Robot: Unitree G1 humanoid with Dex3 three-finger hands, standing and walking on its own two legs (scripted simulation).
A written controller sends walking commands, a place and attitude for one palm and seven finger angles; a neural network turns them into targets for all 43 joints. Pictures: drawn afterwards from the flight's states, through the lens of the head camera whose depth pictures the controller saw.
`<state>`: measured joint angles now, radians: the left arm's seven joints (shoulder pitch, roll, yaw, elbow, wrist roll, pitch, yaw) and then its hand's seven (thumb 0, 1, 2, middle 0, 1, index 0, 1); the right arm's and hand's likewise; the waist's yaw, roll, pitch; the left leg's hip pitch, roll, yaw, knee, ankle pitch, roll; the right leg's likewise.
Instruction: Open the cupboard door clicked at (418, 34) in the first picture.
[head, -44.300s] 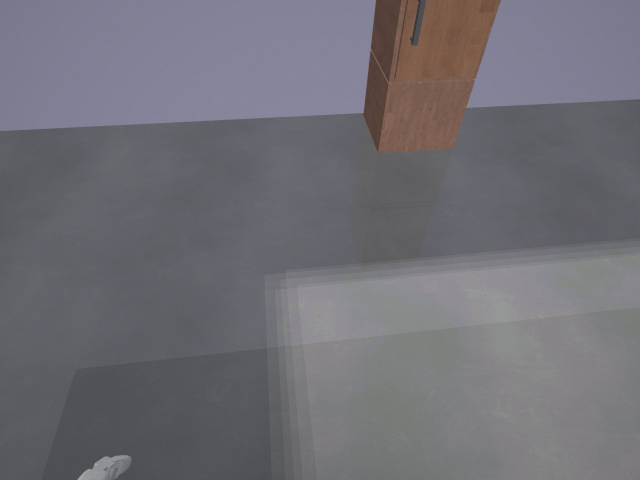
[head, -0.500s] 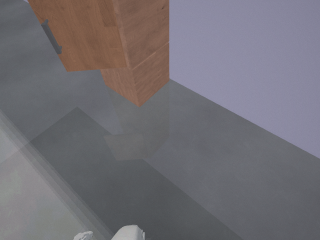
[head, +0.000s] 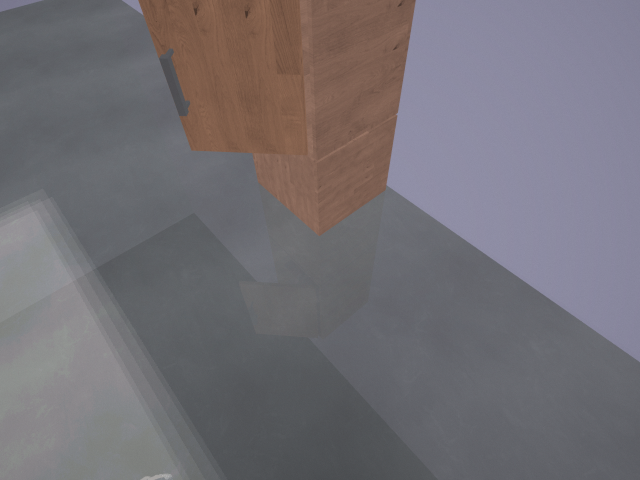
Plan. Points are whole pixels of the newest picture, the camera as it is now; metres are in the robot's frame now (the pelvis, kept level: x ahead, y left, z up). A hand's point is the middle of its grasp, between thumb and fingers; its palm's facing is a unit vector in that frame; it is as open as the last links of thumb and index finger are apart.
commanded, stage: take the last steps up to it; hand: left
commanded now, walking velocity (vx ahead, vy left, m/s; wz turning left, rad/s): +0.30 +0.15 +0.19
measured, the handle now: (177, 83) +1.05 +0.47 -0.09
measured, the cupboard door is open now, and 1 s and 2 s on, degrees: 44 44 44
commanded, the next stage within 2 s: come to a stop and stand still in 1.10 s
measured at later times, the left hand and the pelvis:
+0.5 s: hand out of the picture +0.06 +0.22 -0.19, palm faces +0.22 -0.96 -0.16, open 7.4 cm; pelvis +0.18 +0.07 -0.02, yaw +8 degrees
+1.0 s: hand (184, 269) +0.48 +0.30 -0.15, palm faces +0.07 -0.97 -0.23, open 7.3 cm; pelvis +0.37 +0.11 -0.01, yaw +6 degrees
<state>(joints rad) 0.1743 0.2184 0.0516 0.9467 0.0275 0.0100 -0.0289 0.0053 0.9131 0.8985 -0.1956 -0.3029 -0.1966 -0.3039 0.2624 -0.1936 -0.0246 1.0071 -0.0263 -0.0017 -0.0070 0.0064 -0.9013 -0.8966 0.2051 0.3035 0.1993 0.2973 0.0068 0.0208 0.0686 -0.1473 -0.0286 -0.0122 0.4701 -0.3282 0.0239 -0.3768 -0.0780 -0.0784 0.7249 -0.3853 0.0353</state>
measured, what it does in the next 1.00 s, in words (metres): walks ahead: right foot, then left foot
